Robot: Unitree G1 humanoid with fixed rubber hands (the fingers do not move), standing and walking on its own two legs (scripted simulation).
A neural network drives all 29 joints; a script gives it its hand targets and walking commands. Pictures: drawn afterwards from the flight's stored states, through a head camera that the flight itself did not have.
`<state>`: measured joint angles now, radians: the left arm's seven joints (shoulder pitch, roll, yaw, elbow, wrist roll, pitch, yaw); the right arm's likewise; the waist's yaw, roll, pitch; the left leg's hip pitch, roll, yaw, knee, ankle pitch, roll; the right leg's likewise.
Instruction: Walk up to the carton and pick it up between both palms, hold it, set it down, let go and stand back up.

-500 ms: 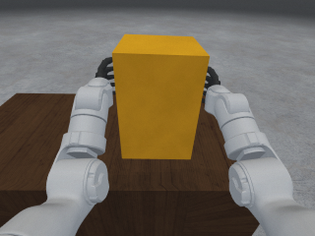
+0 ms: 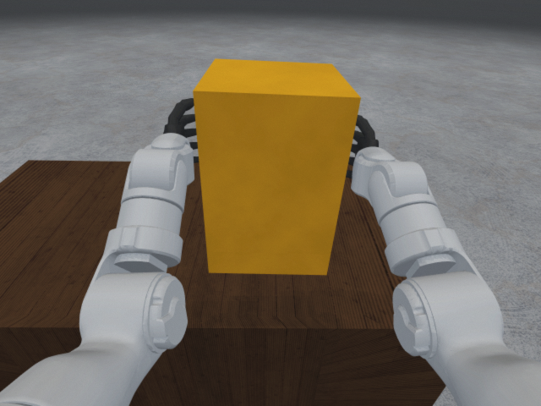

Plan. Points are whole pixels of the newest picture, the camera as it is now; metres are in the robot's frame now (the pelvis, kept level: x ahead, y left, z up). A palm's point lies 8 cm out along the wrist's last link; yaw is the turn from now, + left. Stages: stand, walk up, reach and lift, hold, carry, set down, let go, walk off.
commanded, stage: hold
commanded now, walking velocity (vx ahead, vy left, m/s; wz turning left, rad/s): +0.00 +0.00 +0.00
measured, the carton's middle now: (271, 167) +0.41 +0.01 +0.23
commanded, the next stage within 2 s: none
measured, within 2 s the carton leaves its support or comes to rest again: neither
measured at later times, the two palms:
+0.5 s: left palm (176, 147) +0.39 +0.14 +0.27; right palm (365, 161) +0.39 -0.13 +0.25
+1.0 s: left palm (176, 147) +0.39 +0.14 +0.27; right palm (364, 161) +0.39 -0.13 +0.25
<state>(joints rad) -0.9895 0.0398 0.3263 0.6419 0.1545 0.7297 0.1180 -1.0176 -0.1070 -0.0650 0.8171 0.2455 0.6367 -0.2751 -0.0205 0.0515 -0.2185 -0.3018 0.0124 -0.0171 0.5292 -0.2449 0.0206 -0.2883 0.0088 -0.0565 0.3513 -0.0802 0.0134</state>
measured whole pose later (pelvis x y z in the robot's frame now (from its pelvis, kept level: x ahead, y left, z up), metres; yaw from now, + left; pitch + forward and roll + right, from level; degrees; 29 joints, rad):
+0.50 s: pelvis +0.00 +0.00 +0.00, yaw +0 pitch +1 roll -2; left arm -0.99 0.04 0.33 0.64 0.15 0.73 0.12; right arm -1.01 -0.11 -0.06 0.81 0.25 0.64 -0.28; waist -0.02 0.05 -0.22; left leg -0.30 0.01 -0.02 0.53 -0.24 0.02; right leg -0.29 0.01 -0.06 0.35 -0.08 0.01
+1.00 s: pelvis +0.00 +0.00 +0.00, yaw +0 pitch +1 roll -2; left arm -0.99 0.04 0.33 0.64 0.15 0.73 0.12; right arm -1.02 -0.11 -0.06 0.81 0.25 0.64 -0.28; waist -0.02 0.05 -0.22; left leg -0.30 0.01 -0.02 0.53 -0.25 0.02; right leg -0.28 0.01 -0.06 0.35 -0.08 0.01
